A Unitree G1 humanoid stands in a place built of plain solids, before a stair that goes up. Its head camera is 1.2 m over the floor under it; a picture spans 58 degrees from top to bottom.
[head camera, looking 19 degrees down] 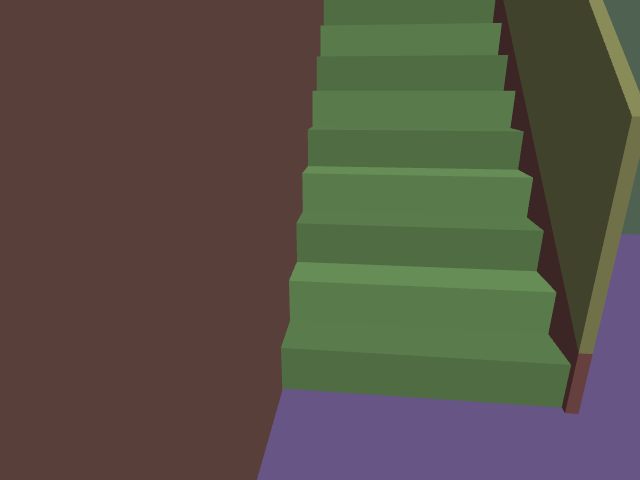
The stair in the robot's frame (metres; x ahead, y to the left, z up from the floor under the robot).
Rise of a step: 0.20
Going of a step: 0.22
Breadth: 1.14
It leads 6 degrees to the right of straight ahead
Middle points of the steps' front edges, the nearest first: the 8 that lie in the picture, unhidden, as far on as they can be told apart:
1.48 -0.40 0.20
1.70 -0.43 0.40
1.93 -0.45 0.60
2.15 -0.47 0.80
2.37 -0.50 1.00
2.60 -0.52 1.20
2.82 -0.54 1.40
3.04 -0.57 1.60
